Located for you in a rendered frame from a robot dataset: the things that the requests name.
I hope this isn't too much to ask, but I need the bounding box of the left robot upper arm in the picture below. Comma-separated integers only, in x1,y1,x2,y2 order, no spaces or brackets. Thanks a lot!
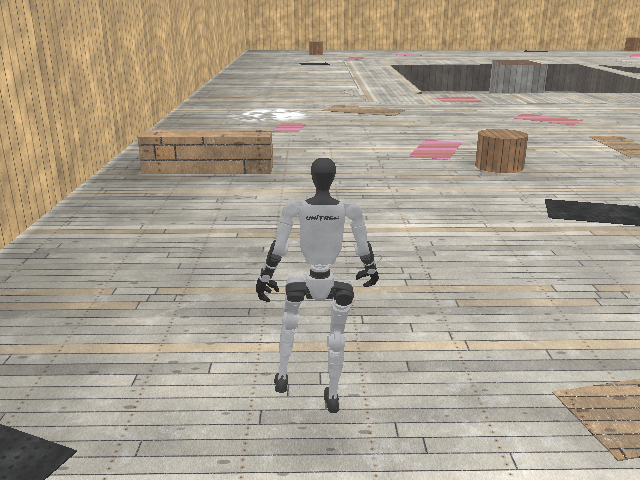
272,200,302,256

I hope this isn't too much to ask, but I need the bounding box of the robot left hand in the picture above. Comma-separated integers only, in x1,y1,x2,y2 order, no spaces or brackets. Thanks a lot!
256,278,279,302

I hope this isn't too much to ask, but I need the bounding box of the robot right hand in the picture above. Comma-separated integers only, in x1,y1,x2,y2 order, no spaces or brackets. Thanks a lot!
356,270,379,287

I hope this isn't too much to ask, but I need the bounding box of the robot left shin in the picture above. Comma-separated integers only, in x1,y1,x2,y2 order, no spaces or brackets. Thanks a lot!
278,312,295,380

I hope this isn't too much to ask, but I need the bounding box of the right robot forearm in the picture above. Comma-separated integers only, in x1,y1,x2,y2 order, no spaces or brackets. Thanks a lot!
360,241,377,274

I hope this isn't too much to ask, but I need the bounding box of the left robot forearm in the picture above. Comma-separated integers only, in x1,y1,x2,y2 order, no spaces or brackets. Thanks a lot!
259,240,282,282

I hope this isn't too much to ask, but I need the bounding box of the robot torso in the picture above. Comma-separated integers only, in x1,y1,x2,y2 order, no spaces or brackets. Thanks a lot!
298,196,345,300

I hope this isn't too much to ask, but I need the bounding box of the right robot upper arm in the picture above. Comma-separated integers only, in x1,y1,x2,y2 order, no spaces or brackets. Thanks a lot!
343,202,370,256

